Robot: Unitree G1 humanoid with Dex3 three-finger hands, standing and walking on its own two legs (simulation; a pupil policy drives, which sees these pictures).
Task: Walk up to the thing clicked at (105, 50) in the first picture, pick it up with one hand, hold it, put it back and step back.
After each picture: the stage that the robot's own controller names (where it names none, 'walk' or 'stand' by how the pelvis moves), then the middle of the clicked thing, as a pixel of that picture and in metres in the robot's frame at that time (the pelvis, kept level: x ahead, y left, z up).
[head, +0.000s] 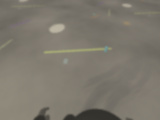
stand; (105, 49) +1.51 -0.42 -0.72
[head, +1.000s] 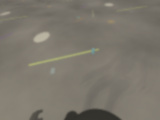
walk; (93, 51) +1.43 +0.00 -0.69
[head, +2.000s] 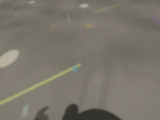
walk; (74, 69) +0.89 +0.29 -0.72
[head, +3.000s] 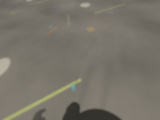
walk; (73, 87) +0.51 +0.26 -0.71
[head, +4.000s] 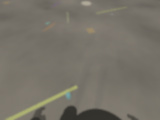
stand; (68, 95) +0.36 +0.23 -0.69
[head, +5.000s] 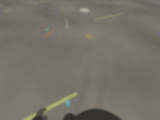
stand; (67, 103) +0.32 +0.22 -0.72
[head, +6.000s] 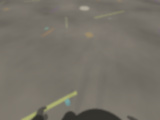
stand; (67, 102) +0.31 +0.23 -0.71
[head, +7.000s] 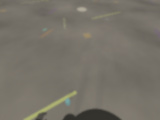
stand; (67, 101) +0.33 +0.22 -0.72
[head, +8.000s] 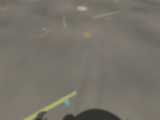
stand; (67, 102) +0.32 +0.23 -0.73
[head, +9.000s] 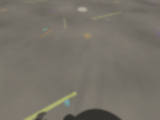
stand; (67, 103) +0.32 +0.23 -0.73
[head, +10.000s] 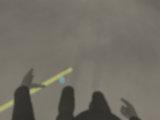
go down; (62, 80) +0.35 +0.24 -0.54
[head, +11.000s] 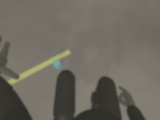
go down; (57, 64) +0.39 +0.29 -0.32
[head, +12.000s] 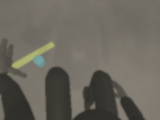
close in; (40, 61) +0.36 +0.32 -0.25
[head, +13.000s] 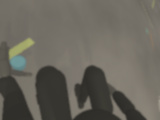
close; (18, 63) +0.34 +0.33 -0.21
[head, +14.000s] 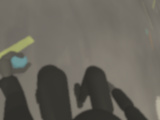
lift; (19, 62) +0.33 +0.33 -0.21
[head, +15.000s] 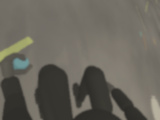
lift; (20, 64) +0.33 +0.31 -0.22
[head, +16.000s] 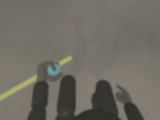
lift; (55, 72) +0.30 +0.23 -0.04
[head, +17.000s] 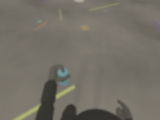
lift; (63, 77) +0.32 +0.17 +0.00
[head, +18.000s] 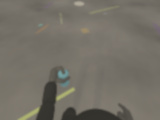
hold; (64, 78) +0.32 +0.17 -0.01
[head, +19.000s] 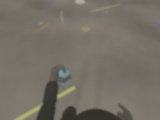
hold; (64, 77) +0.32 +0.17 -0.01
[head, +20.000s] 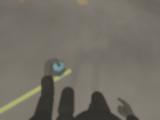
crouch; (59, 69) +0.36 +0.20 -0.07
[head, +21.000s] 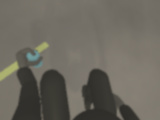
lower; (35, 59) +0.39 +0.30 -0.18
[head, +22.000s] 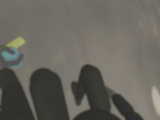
lower; (13, 58) +0.38 +0.32 -0.22
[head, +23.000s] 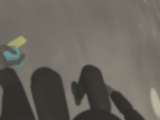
lower; (14, 57) +0.38 +0.32 -0.22
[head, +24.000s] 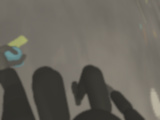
lower; (15, 57) +0.37 +0.33 -0.22
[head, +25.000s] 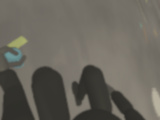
loosen; (15, 58) +0.37 +0.33 -0.21
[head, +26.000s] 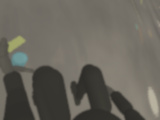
withdraw; (19, 61) +0.36 +0.30 -0.22
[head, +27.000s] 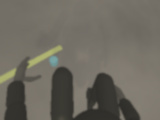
stand; (53, 61) +0.39 +0.27 -0.29
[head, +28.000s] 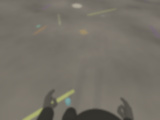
stand; (68, 101) +0.33 +0.18 -0.65
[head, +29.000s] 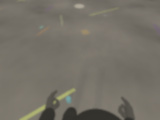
stand; (68, 99) +0.35 +0.21 -0.66
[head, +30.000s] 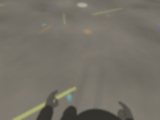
stand; (69, 97) +0.36 +0.20 -0.67
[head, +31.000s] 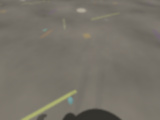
walk; (70, 100) +0.36 +0.19 -0.72
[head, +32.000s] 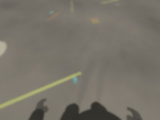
walk; (75, 80) +0.53 +0.14 -0.70
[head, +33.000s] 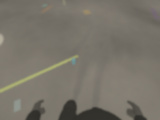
walk; (73, 61) +0.84 +0.22 -0.70
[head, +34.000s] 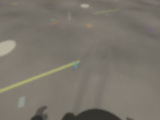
stand; (75, 65) +0.98 +0.19 -0.71
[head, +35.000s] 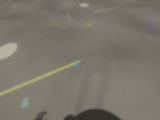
stand; (76, 65) +0.99 +0.19 -0.73
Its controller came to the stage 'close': yes
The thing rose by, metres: 0.71
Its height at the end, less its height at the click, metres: +0.00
